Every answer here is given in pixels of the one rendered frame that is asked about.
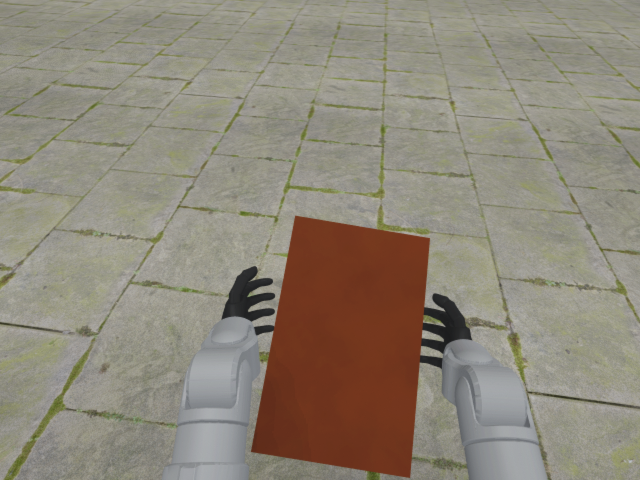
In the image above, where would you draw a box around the carton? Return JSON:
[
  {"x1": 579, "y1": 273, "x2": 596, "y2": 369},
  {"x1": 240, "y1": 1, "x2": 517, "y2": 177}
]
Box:
[{"x1": 251, "y1": 216, "x2": 430, "y2": 478}]

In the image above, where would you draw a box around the robot left hand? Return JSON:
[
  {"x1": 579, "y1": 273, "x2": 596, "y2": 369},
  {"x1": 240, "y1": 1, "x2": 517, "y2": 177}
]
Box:
[{"x1": 221, "y1": 266, "x2": 275, "y2": 335}]

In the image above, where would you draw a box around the robot right forearm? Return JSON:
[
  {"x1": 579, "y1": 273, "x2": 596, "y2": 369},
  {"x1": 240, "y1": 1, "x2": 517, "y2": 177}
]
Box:
[{"x1": 442, "y1": 339, "x2": 548, "y2": 480}]

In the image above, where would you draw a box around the robot left forearm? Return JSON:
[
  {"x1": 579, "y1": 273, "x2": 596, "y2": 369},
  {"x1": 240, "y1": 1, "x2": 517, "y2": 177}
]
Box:
[{"x1": 161, "y1": 317, "x2": 260, "y2": 480}]

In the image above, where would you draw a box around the robot right hand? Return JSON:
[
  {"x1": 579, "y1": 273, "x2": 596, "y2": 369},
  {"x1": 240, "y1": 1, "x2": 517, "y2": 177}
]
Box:
[{"x1": 420, "y1": 293, "x2": 473, "y2": 369}]

